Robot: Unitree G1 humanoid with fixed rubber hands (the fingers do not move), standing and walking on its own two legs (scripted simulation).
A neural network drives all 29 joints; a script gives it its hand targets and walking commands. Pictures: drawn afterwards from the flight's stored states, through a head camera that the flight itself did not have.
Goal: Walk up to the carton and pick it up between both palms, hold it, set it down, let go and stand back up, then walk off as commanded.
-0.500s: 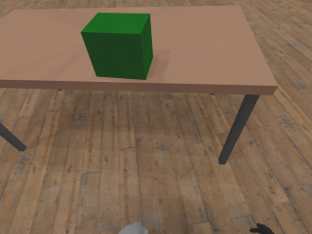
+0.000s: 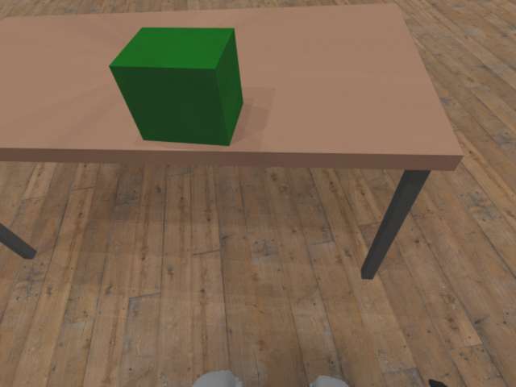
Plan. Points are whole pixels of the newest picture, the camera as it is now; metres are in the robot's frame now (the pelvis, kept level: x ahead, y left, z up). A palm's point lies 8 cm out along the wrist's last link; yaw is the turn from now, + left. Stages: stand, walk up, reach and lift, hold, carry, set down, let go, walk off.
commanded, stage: walk up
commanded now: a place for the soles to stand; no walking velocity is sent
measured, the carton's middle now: (186, 87) +0.72 +0.17 +0.08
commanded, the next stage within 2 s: none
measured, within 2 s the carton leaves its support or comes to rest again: neither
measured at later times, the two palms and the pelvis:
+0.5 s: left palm out of the picture +0.07 +0.41 -0.09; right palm out of the picture +0.13 -0.21 -0.11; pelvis +0.03 +0.09 -0.01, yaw +0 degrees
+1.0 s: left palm out of the picture +0.11 +0.41 -0.06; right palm (389, 376) +0.17 -0.20 -0.13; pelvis +0.07 +0.09 -0.01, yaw -1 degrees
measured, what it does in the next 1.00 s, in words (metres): steps to the left: left foot, then right foot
